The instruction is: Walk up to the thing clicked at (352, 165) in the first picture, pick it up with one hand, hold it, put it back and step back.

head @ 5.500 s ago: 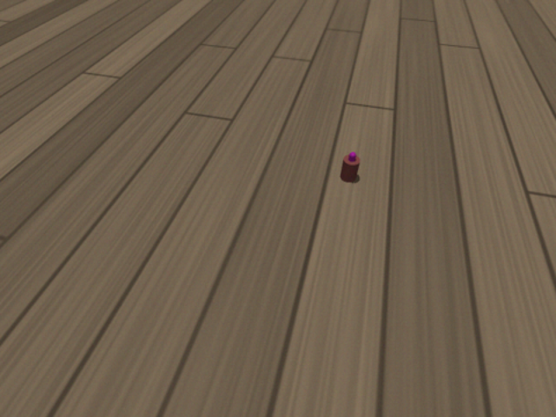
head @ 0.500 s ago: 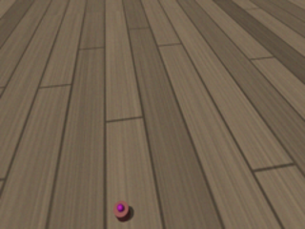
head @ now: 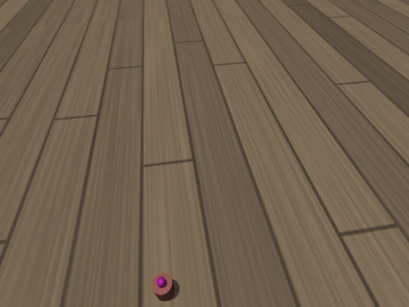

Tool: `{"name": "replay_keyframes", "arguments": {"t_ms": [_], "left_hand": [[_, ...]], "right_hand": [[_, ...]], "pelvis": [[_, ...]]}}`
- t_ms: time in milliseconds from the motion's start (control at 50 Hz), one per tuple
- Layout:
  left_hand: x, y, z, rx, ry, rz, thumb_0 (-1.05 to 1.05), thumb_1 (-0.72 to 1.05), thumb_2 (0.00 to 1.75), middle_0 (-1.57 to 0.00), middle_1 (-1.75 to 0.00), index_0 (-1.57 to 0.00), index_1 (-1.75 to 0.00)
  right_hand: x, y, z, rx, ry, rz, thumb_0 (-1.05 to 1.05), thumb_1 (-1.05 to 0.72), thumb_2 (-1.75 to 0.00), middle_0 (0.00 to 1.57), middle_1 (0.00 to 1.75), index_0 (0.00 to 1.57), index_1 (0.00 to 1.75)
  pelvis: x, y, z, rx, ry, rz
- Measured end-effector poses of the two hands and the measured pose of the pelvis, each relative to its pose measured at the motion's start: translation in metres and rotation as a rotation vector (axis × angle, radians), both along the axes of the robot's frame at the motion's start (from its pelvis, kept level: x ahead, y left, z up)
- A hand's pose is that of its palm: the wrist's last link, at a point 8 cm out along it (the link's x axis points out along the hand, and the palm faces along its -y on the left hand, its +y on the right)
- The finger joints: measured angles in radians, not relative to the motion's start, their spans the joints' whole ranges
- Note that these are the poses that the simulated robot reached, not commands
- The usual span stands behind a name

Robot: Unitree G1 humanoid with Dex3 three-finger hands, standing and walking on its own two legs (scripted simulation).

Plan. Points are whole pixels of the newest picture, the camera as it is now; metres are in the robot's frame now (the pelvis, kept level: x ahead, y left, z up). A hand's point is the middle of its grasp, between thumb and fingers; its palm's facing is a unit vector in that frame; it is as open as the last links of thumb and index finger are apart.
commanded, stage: walk up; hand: left
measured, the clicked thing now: (163, 285) +0.34 +0.19 -0.70
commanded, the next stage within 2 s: stand in 0.10 s
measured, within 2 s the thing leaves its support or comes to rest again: neither
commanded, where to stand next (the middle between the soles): +0.01 +0.00 m, yaw +0 degrees
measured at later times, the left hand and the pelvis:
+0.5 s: hand out of the picture +0.08 +0.25 -0.15, palm faces -0.03 -0.94 -0.34, open 7.4 cm; pelvis -0.01 +0.00 +0.00, yaw +0 degrees
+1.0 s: hand out of the picture +0.06 +0.24 -0.16, palm faces -0.04 -0.94 -0.34, open 7.4 cm; pelvis -0.01 -0.01 +0.00, yaw +0 degrees
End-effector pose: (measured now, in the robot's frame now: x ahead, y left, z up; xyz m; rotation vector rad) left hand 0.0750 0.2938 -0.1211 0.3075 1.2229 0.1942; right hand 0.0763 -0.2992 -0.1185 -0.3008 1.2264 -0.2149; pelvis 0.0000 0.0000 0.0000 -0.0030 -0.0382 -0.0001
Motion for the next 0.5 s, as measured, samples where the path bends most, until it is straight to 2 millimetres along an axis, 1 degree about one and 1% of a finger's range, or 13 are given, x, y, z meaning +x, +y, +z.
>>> {"name": "replay_keyframes", "arguments": {"t_ms": [280,400,500], "left_hand": [[0.008,0.000,0.003,0.006,-0.013,-0.018,0.00,0.91,0.90,-0.21,-0.30,-0.20,-0.30],[0.005,-0.001,0.005,0.009,-0.023,-0.022,0.00,0.91,0.90,-0.21,-0.30,-0.20,-0.30],[-0.002,-0.003,0.004,0.009,-0.018,-0.022,0.00,0.91,0.90,-0.21,-0.30,-0.20,-0.30]], "right_hand": [[-0.008,0.000,-0.001,-0.003,0.006,-0.005,0.01,-0.90,-0.90,0.21,0.30,0.20,0.30],[-0.009,-0.001,0.000,0.000,-0.007,-0.002,0.01,-0.90,-0.90,0.21,0.30,0.20,0.30],[-0.012,-0.003,0.000,0.003,-0.008,0.002,0.01,-0.90,-0.90,0.21,0.30,0.20,0.30]], "pelvis": [[-0.001,-0.001,0.001,0.003,-0.003,-0.005],[-0.005,-0.002,0.001,0.004,-0.008,-0.004],[-0.009,-0.004,0.001,0.003,-0.009,-0.002]]}}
